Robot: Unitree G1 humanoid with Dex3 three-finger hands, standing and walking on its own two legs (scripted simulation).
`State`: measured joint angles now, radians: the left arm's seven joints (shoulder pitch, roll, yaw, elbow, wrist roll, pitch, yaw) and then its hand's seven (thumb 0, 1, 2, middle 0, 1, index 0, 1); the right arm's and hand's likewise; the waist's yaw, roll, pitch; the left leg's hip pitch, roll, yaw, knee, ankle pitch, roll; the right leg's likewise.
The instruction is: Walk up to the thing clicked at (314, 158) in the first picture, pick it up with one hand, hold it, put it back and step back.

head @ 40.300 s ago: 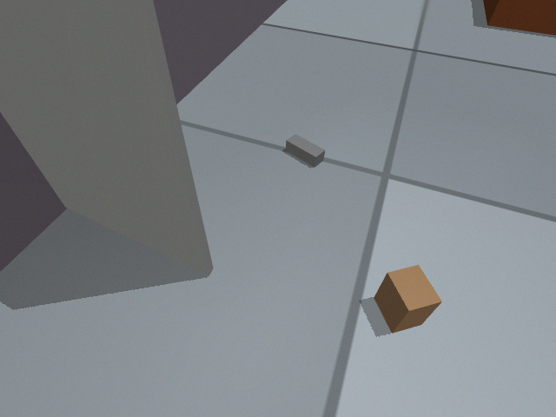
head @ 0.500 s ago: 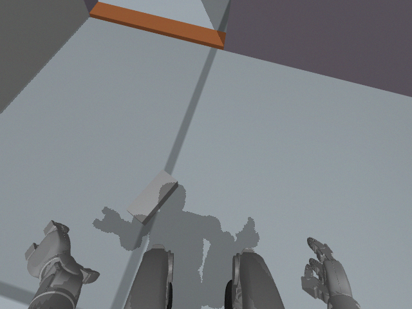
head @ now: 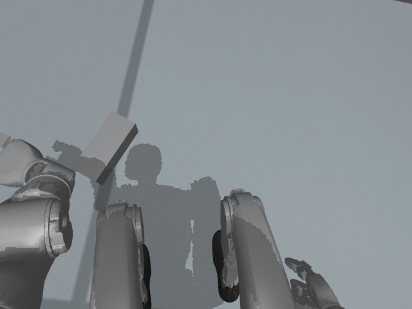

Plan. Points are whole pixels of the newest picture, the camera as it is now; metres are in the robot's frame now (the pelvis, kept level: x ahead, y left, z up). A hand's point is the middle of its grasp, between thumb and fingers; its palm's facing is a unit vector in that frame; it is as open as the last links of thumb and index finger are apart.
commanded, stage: rise first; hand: left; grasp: from above
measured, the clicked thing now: (107, 148) +0.52 +0.23 -0.39
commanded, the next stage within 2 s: approach in 1.28 s
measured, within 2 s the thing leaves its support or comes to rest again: neither
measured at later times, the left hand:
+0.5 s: hand (61, 157) +0.44 +0.29 -0.21, palm faces -0.17 -0.41 -0.89, open 14.0 cm
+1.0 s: hand (68, 157) +0.45 +0.29 -0.25, palm faces -0.16 -0.42 -0.89, open 14.1 cm
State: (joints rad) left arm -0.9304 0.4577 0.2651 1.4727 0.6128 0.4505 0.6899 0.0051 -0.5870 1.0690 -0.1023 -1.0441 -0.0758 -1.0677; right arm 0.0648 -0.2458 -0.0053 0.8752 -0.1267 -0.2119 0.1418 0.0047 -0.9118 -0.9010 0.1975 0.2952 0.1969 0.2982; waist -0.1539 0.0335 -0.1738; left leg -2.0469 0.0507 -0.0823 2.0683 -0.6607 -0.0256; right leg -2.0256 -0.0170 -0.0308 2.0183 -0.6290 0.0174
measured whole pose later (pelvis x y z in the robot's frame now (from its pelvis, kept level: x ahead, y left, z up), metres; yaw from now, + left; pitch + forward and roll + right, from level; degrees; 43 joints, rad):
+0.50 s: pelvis +0.00 +0.01 -0.06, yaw -1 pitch +37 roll -4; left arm -1.13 0.57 0.36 1.63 0.66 0.44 0.64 0.00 -0.54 1.02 -0.10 -1.06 -0.09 -1.06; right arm 0.15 -0.30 0.00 0.89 -0.11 -0.24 0.26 0.00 -0.91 -0.90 0.20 0.29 0.20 0.30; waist -0.22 0.05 -0.10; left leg -2.22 0.04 -0.08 2.26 -0.69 -0.01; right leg -2.20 -0.02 -0.01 2.21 -0.66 0.04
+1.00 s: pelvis +0.00 +0.00 -0.09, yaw -2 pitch +35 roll -5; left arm -1.19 0.67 0.42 1.73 0.71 0.39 0.66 0.00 -0.56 1.02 -0.10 -1.04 -0.09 -1.05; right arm 0.14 -0.31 0.04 0.89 -0.16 -0.27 0.28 0.00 -0.92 -0.90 0.19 0.29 0.19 0.30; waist -0.25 0.04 -0.02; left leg -2.30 0.04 -0.12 2.37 -0.69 -0.02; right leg -2.27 0.00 -0.04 2.30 -0.64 0.03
